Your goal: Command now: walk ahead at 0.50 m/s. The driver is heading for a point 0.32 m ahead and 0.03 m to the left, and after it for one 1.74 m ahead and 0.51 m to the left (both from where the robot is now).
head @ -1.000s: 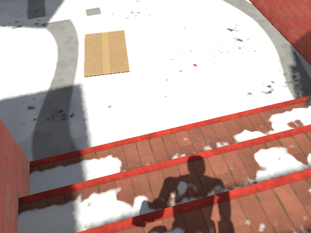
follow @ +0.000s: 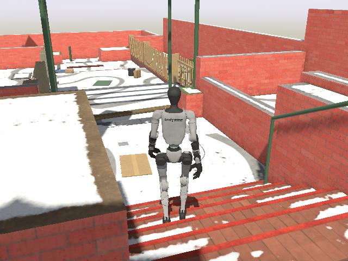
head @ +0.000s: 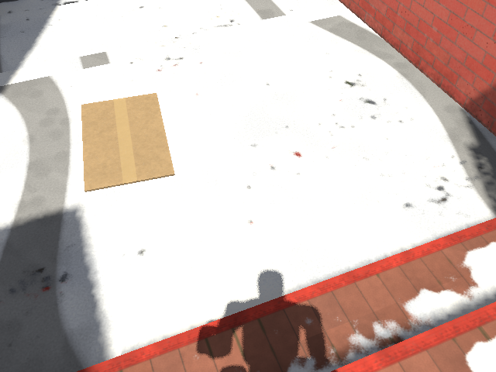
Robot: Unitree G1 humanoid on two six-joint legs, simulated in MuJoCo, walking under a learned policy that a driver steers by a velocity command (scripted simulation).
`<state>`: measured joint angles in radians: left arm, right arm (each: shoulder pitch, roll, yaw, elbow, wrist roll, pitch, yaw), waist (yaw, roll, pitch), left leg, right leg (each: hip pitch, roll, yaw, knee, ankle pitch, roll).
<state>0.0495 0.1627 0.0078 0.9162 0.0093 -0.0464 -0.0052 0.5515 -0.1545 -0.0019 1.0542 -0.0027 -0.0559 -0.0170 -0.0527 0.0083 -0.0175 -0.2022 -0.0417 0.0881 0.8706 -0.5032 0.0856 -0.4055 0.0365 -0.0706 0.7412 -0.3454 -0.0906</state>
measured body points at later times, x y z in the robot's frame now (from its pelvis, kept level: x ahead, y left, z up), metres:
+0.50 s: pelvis +0.23 +0.09 -0.14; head +0.24 +0.10 +0.31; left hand +0.12 +0.29 -0.29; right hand +0.35 -0.14 -0.28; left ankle +0.26 +0.17 -0.89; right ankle +0.10 -0.07 -0.62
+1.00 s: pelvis +0.32 +0.07 -0.16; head +0.34 +0.07 +0.29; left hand +0.37 +0.37 -0.25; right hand +0.50 -0.14 -0.28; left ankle +0.24 +0.18 -0.83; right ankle +0.34 -0.02 -0.89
